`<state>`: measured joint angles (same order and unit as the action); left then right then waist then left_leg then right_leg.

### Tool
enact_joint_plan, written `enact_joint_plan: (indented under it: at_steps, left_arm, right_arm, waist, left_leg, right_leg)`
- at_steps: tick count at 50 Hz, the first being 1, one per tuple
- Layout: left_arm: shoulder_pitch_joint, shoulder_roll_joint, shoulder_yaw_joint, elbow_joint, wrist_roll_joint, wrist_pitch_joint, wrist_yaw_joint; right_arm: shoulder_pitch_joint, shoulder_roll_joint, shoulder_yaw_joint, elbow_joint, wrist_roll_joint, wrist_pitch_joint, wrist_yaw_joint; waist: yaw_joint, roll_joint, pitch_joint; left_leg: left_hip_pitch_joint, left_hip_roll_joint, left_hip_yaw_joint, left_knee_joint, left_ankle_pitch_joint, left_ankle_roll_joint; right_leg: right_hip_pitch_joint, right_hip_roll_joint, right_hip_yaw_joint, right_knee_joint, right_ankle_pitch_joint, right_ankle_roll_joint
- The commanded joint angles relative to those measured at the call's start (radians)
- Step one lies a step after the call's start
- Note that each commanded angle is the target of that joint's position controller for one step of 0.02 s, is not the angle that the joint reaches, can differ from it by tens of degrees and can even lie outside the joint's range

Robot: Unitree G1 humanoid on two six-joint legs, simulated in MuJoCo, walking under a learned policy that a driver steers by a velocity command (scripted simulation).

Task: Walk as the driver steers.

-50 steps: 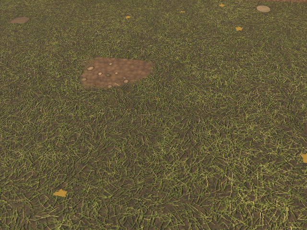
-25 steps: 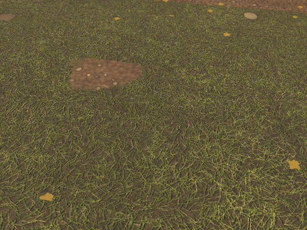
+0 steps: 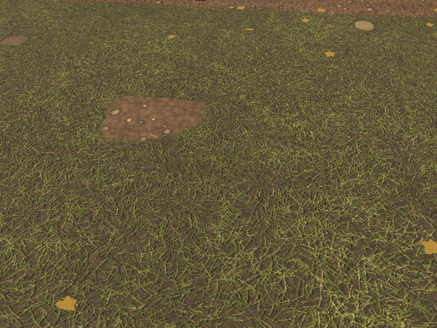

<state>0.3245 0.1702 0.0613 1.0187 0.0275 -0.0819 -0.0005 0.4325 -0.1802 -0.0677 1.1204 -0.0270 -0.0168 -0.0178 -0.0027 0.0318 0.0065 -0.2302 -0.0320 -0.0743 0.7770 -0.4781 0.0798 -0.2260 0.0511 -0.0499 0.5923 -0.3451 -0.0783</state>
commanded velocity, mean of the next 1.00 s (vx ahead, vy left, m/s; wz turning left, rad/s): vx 0.47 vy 0.00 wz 0.00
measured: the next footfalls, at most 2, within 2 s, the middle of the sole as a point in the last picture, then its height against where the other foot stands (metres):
left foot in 0.40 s outside the picture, level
right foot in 1.10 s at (278, 276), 0.17 m lower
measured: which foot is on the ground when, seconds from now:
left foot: up 0.00-0.38, down 0.40-1.00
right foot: down 0.00-0.42, up 0.44-1.00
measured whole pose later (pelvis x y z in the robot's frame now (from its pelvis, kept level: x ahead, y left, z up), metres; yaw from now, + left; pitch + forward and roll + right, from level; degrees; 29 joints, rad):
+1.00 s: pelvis +0.54 -0.03 -0.05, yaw +1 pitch +2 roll +2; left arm -0.01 0.24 0.07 0.84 0.03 -0.03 -0.06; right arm 0.53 -0.21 -0.02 1.05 -0.05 -0.12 -0.05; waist -0.13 -0.04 0.01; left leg 0.03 -0.08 0.02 0.64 -0.70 0.05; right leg -0.60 -0.09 0.00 0.55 0.39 -0.04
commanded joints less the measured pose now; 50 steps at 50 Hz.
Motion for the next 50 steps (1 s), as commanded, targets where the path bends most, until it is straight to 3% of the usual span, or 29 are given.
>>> enact_joint_plan:
  at_steps: [1, 2, 4, 6, 8, 12, 15, 17, 19, 20, 21, 22, 23, 24, 25, 26, 29, 31, 32, 34, 35, 36, 38, 39, 40, 42, 45, 47, 50]
  left_arm:
    - [0.302, 0.149, 0.029, 0.06, 0.004, 0.023, 0.016]
    - [0.236, 0.122, 0.02, 0.039, 0.001, 0.016, 0.015]
    - [0.186, 0.068, -0.001, 0.031, -0.005, 0.004, 0.013]
    - [0.234, 0.054, -0.01, 0.056, -0.002, -0.004, 0.012]
    - [0.278, 0.055, -0.018, 0.072, -0.008, -0.005, 0.011]
    - [0.3, 0.065, -0.031, 0.074, -0.018, -0.009, 0.021]
    - [0.297, 0.088, -0.035, 0.078, -0.019, -0.004, 0.031]
    - [0.276, 0.114, -0.032, 0.082, -0.013, -0.005, 0.031]
    - [0.237, 0.148, -0.022, 0.08, -0.011, 0.0, 0.028]
    - [0.226, 0.141, -0.023, 0.07, -0.023, 0.002, 0.022]
    - [0.285, 0.046, -0.04, 0.048, -0.036, 0.003, 0.01]
    - [0.331, 0.066, -0.021, 0.068, -0.034, 0.007, -0.002]
    - [0.222, 0.127, -0.005, 0.037, -0.014, 0.01, 0.006]
    - [0.138, 0.127, -0.001, 0.002, -0.012, 0.005, 0.004]
    - [0.113, 0.102, -0.001, 0.0, -0.01, 0.01, 0.005]
    - [0.106, 0.082, -0.001, 0.001, 0.003, 0.025, 0.005]
    - [0.09, 0.065, 0.001, -0.013, 0.012, 0.067, 0.006]
    - [-0.024, 0.097, 0.013, -0.066, 0.014, 0.078, -0.008]
    - [-0.04, 0.088, 0.006, -0.073, 0.022, 0.088, -0.017]
    - [-0.039, 0.085, 0.009, -0.067, 0.018, 0.094, -0.036]
    - [-0.071, 0.106, 0.015, -0.078, 0.016, 0.095, -0.039]
    - [-0.177, 0.132, 0.033, -0.115, 0.006, 0.083, -0.038]
    - [-0.271, 0.148, 0.039, -0.148, 0.011, 0.067, -0.037]
    - [-0.302, 0.14, 0.038, -0.168, 0.004, 0.06, -0.039]
    - [-0.335, 0.147, 0.039, -0.18, 0.013, 0.055, -0.04]
    - [-0.348, 0.128, 0.035, -0.191, 0.021, 0.052, -0.049]
    - [-0.402, 0.114, 0.023, -0.213, 0.018, 0.042, -0.064]
    - [-0.481, 0.119, 0.017, -0.251, 0.016, 0.036, -0.067]
    - [-0.526, 0.101, 0.004, -0.284, -0.018, 0.028, -0.065]
  right_arm:
    - [-0.255, -0.072, -0.011, -0.155, -0.017, -0.042, 0.023]
    - [-0.225, -0.042, -0.002, -0.136, -0.012, -0.045, 0.031]
    - [-0.172, -0.04, -0.001, -0.117, -0.019, -0.034, 0.043]
    - [-0.187, -0.04, 0.001, -0.127, -0.022, -0.018, 0.048]
    - [-0.277, -0.032, 0.013, -0.168, -0.014, -0.009, 0.049]
    - [-0.468, -0.011, 0.04, -0.241, 0.0, -0.009, 0.051]
    - [-0.552, -0.053, 0.04, -0.281, 0.014, -0.012, 0.047]
    - [-0.492, -0.077, 0.031, -0.275, 0.017, -0.022, 0.037]
    - [-0.21, -0.12, 0.009, -0.188, 0.025, -0.035, 0.026]
    - [-0.049, -0.16, -0.007, -0.153, 0.01, -0.045, 0.018]
    - [0.056, -0.245, -0.028, -0.148, -0.018, -0.05, 0.014]
    - [0.024, -0.227, -0.03, -0.143, 0.011, -0.036, 0.028]
    - [-0.097, -0.188, -0.022, -0.156, 0.028, -0.032, 0.031]
    - [-0.192, -0.147, -0.013, -0.174, 0.027, -0.039, 0.035]
    - [-0.216, -0.113, -0.004, -0.171, 0.02, -0.051, 0.035]
    - [-0.213, -0.086, 0.006, -0.159, 0.02, -0.065, 0.031]
    - [-0.148, -0.103, 0.01, -0.136, 0.024, -0.096, 0.03]
    - [-0.113, -0.143, 0.007, -0.131, 0.024, -0.093, 0.023]
    - [-0.081, -0.155, 0.004, -0.121, 0.019, -0.082, 0.022]
    - [-0.03, -0.162, -0.001, -0.12, -0.002, -0.078, 0.026]
    - [-0.004, -0.15, 0.004, -0.12, -0.001, -0.076, 0.025]
    - [0.044, -0.135, 0.009, -0.09, 0.009, -0.089, 0.017]
    - [0.104, -0.145, 0.011, -0.078, 0.005, -0.103, 0.007]
    - [0.081, -0.155, 0.01, -0.085, 0.01, -0.11, 0.004]
    - [0.078, -0.154, 0.009, -0.076, 0.004, -0.119, -0.003]
    - [0.095, -0.139, 0.018, -0.079, -0.001, -0.118, -0.013]
    - [0.114, -0.136, 0.023, -0.087, -0.002, -0.118, -0.024]
    - [0.172, -0.13, 0.025, -0.082, -0.023, -0.123, -0.032]
    - [0.184, -0.112, 0.032, -0.076, -0.032, -0.099, -0.044]
  waist:
    - [0.107, -0.101, 0.212]
    - [0.07, -0.072, 0.205]
    - [0.011, -0.096, 0.157]
    - [0.003, -0.131, 0.125]
    - [0.01, -0.116, 0.119]
    - [0.045, -0.133, 0.141]
    - [0.05, -0.124, 0.163]
    - [0.011, -0.138, 0.116]
    - [-0.107, -0.143, -0.037]
    - [-0.179, -0.106, -0.132]
    - [-0.155, 0.053, -0.267]
    - [-0.122, 0.124, -0.31]
    - [-0.085, 0.038, -0.12]
    - [-0.055, 0.009, -0.006]
    - [-0.02, -0.021, 0.056]
    - [0.006, -0.016, 0.068]
    - [0.043, -0.009, 0.059]
    - [0.041, -0.007, 0.073]
    - [0.031, 0.009, 0.059]
    - [0.018, 0.034, 0.033]
    - [0.009, 0.01, 0.05]
    - [-0.011, 0.021, 0.093]
    - [-0.047, 0.009, 0.119]
    - [-0.042, -0.017, 0.139]
    - [-0.043, 0.004, 0.147]
    - [-0.064, 0.001, 0.092]
    - [-0.095, 0.011, 0.099]
    - [-0.146, -0.005, 0.143]
    - [-0.176, -0.001, 0.17]
  left_leg:
    - [-0.696, 0.031, 0.026, 0.358, 0.037, 0.024]
    - [-0.661, 0.063, 0.036, 0.377, 0.124, 0.014]
    - [-0.551, 0.093, 0.055, 0.346, 0.227, -0.01]
    - [-0.537, 0.077, 0.103, 0.342, 0.272, -0.022]
    - [-0.539, 0.064, 0.14, 0.275, 0.319, -0.026]
    - [-0.434, 0.027, 0.185, -0.003, 0.431, -0.016]
    - [-0.346, 0.007, 0.191, -0.152, 0.438, 0.002]
    - [-0.213, -0.032, 0.2, -0.207, 0.392, 0.032]
    - [0.079, -0.072, 0.182, -0.212, 0.339, 0.07]
    - [0.3, 0.032, 0.068, -0.267, 0.302, 0.113]
    - [0.526, 0.309, -0.305, -0.304, 0.143, 0.205]
    - [0.576, 0.426, -0.688, -0.462, 0.05, 0.317]
    - [0.422, 0.386, -0.556, -0.498, 0.02, 0.28]
    - [0.236, 0.359, -0.418, -0.539, 0.15, 0.255]
    - [0.104, 0.317, -0.319, -0.561, 0.278, 0.228]
    - [0.023, 0.276, -0.235, -0.575, 0.378, 0.2]
    - [-0.014, 0.24, -0.146, -0.613, 0.477, 0.185]
    - [0.03, 0.225, -0.107, -0.639, 0.522, 0.168]
    - [0.038, 0.215, -0.077, -0.631, 0.591, 0.163]
    - [0.06, 0.202, -0.063, -0.593, 0.534, 0.16]
    - [0.087, 0.212, -0.083, -0.589, 0.503, 0.164]
    - [0.197, 0.211, -0.119, -0.59, 0.384, 0.158]
    - [0.31, 0.236, -0.153, -0.575, 0.391, 0.17]
    - [0.234, 0.206, -0.114, -0.59, 0.368, 0.172]
    - [0.226, 0.205, -0.103, -0.541, 0.377, 0.165]
    - [0.218, 0.186, -0.075, -0.443, 0.388, 0.158]
    - [0.165, 0.184, -0.082, -0.334, 0.325, 0.14]
    - [0.208, 0.182, -0.101, -0.268, 0.296, 0.137]
    - [0.193, 0.159, -0.073, -0.16, 0.309, 0.102]
  right_leg:
    - [0.318, -0.395, 0.679, -0.423, -0.416, -0.137]
    - [0.273, -0.345, 0.568, -0.418, -0.271, -0.121]
    - [0.193, -0.264, 0.391, -0.415, 0.0, -0.093]
    - [0.194, -0.227, 0.28, -0.379, 0.326, -0.09]
    - [0.185, -0.214, 0.213, -0.371, 0.546, -0.086]
    - [0.155, -0.2, 0.148, -0.388, 0.686, -0.07]
    - [0.182, -0.221, 0.137, -0.404, 0.734, -0.064]
    - [0.238, -0.232, 0.121, -0.322, 0.943, -0.053]
    - [0.251, -0.222, 0.082, -0.029, 1.111, -0.042]
    - [0.129, -0.199, 0.059, 0.225, 0.93, -0.037]
    - [-0.113, -0.095, 0.006, 0.592, 0.372, -0.014]
    - [-0.336, 0.047, 0.072, 0.821, -0.177, -0.008]
    - [-0.424, -0.031, 0.116, 0.812, -0.078, -0.025]
    - [-0.383, -0.066, 0.121, 0.738, 0.008, -0.024]
    - [-0.317, -0.096, 0.122, 0.67, 0.026, -0.02]
    - [-0.247, -0.116, 0.129, 0.605, 0.03, -0.007]
    - [-0.196, -0.124, 0.116, 0.459, 0.042, 0.023]
    - [-0.273, -0.133, 0.095, 0.365, 0.116, 0.038]
    - [-0.277, -0.13, 0.071, 0.362, 0.164, 0.044]
    - [-0.323, -0.136, 0.062, 0.419, 0.305, 0.037]
    - [-0.393, -0.145, 0.073, 0.429, 0.325, 0.037]
    - [-0.559, -0.166, 0.128, 0.366, 0.356, 0.035]
    - [-0.691, -0.17, 0.136, 0.309, 0.382, 0.044]
    - [-0.637, -0.157, 0.104, 0.201, 0.426, 0.054]
    - [-0.617, -0.161, 0.107, 0.155, 0.506, 0.06]
    - [-0.555, -0.144, 0.081, 0.109, 0.622, 0.054]
    - [-0.504, -0.137, 0.06, 0.059, 0.733, 0.031]
    - [-0.555, -0.134, 0.052, -0.007, 0.729, 0.035]
    - [-0.456, -0.14, 0.028, -0.154, 0.782, 0.033]
Keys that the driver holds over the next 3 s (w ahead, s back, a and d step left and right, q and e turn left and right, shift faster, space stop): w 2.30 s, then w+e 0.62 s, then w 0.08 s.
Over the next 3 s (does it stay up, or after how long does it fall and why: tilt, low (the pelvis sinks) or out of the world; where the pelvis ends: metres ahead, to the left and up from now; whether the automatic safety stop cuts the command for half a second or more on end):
stays up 1.63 -0.10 -0.36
